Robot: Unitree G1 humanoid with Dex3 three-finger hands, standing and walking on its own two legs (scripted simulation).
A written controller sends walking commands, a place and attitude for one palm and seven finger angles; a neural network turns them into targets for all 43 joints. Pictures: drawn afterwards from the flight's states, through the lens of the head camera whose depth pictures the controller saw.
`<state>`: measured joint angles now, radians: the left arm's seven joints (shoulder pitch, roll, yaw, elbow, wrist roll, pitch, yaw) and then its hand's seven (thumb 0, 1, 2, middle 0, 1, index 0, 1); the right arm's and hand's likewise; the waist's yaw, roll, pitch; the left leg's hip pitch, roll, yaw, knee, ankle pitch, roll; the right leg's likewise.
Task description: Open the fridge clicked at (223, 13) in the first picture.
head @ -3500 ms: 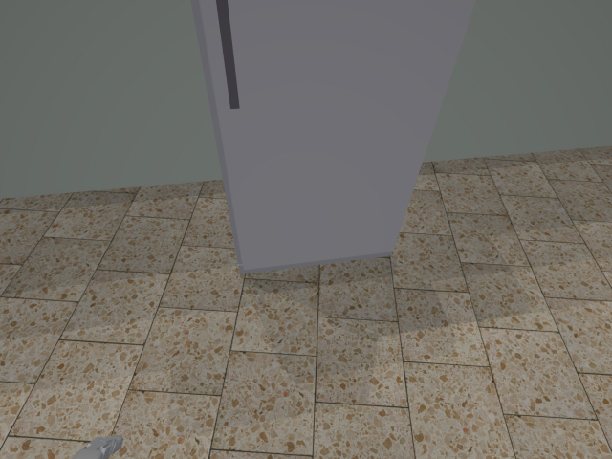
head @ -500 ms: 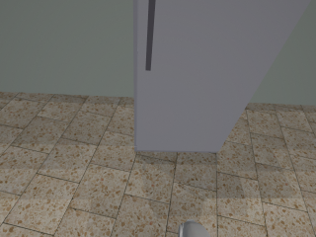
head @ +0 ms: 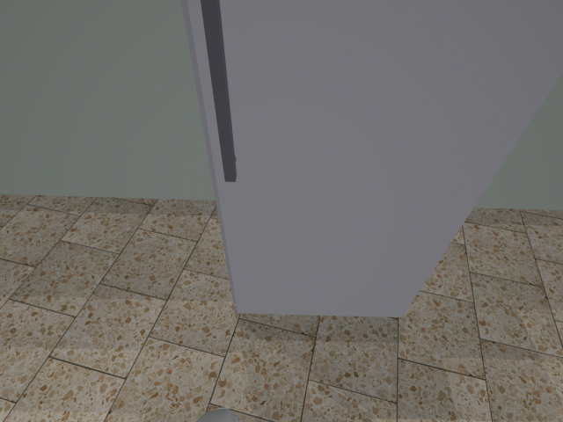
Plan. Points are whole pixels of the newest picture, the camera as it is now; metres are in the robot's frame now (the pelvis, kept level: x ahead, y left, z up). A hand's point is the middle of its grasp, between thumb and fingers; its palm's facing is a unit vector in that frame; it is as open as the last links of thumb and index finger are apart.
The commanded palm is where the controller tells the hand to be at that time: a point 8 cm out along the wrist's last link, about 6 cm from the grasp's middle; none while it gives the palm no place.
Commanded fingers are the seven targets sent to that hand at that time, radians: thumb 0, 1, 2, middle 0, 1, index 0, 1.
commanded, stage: take the last steps up to it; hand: left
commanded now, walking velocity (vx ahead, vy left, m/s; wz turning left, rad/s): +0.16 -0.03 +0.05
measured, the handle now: (218, 46) +0.56 +0.13 +0.27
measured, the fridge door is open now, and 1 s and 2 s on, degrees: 0 0 0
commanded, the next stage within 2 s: come to a stop and stand still in 0.02 s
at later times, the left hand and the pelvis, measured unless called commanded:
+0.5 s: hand out of the picture +0.09 +0.18 -0.18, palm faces +0.08 -0.97 -0.22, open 7.4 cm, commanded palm none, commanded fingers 0.00 0.90 0.90 -0.20 -0.30 -0.20 -0.30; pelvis +0.06 -0.01 +0.00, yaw +0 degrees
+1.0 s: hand out of the picture +0.04 +0.15 -0.16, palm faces +0.12 -0.96 -0.24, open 7.4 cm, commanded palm none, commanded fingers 0.00 0.90 0.90 -0.20 -0.30 -0.20 -0.30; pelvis +0.04 -0.03 +0.00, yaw +2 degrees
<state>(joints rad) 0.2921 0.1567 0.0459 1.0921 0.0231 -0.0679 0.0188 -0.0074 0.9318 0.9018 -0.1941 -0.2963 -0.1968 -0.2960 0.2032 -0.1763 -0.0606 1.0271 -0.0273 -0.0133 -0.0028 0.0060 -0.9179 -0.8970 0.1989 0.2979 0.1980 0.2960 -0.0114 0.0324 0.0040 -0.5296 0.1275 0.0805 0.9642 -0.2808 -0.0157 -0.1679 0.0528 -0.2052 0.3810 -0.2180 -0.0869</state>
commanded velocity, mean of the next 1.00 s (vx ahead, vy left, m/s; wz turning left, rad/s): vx -0.04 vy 0.04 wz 0.00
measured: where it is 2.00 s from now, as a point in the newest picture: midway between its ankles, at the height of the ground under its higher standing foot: outside the picture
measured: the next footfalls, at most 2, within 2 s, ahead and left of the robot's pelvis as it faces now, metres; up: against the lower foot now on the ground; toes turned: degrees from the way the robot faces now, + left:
left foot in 0.16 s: +0.14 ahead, +0.11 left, +0.00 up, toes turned +9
right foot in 0.60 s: +0.09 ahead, -0.14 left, +0.00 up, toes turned -3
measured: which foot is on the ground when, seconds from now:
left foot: up 0.00-0.14, down 0.16-0.60, up 0.62-1.00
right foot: down 0.00-0.20, up 0.22-0.58, down 0.60-1.00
